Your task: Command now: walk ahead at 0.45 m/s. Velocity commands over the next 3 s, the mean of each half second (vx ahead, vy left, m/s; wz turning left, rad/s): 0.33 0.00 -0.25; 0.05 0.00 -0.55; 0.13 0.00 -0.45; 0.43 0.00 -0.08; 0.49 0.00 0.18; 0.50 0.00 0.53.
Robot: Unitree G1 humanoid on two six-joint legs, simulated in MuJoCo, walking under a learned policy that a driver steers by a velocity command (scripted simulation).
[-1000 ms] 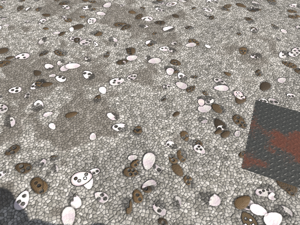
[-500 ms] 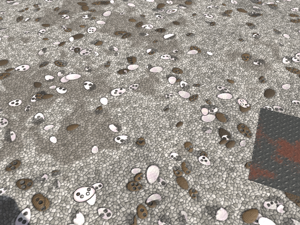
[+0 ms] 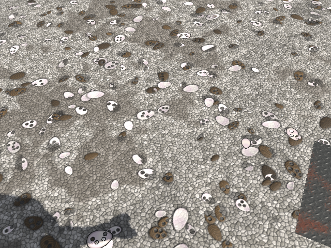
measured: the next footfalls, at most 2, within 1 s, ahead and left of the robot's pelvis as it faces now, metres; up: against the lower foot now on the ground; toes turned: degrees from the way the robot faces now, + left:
left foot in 0.16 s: +0.28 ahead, +0.15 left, +0.00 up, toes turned +2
right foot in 0.64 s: +0.36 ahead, -0.10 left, +0.00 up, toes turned -18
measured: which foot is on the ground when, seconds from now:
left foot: up 0.00-0.14, down 0.16-0.66, up 0.68-1.00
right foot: down 0.00-0.18, up 0.20-0.62, down 0.64-1.00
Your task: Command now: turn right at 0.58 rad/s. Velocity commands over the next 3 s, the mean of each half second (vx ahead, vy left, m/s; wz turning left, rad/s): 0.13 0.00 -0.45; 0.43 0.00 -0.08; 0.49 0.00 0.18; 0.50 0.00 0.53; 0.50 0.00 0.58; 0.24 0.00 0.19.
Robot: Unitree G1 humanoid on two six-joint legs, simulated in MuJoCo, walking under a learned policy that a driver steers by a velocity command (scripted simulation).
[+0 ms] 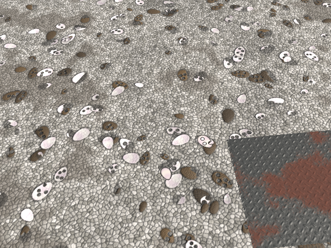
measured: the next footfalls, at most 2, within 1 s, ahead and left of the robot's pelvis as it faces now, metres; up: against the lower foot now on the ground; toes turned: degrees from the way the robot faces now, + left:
left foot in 0.10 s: +0.07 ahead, +0.14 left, +0.00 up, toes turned -9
right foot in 0.52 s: +0.05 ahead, -0.12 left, +0.00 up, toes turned -15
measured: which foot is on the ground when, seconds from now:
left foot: up 0.00-0.08, down 0.10-0.52, up 0.54-0.96, down 0.98-1.00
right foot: down 0.00-0.10, up 0.12-0.50, down 0.52-1.00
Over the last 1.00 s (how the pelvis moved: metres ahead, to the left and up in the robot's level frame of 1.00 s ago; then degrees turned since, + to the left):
0.31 0.02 0.00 -26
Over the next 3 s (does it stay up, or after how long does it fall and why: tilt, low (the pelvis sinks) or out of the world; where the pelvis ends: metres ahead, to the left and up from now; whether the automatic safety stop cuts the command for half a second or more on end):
stays up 1.20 0.05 0.00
